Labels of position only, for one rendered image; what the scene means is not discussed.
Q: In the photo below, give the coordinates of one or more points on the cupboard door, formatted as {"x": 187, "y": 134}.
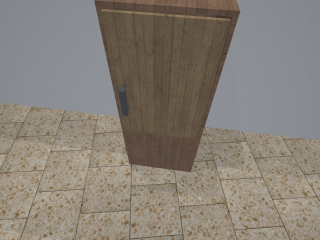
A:
{"x": 169, "y": 63}

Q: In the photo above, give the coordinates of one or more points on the handle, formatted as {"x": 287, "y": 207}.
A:
{"x": 123, "y": 100}

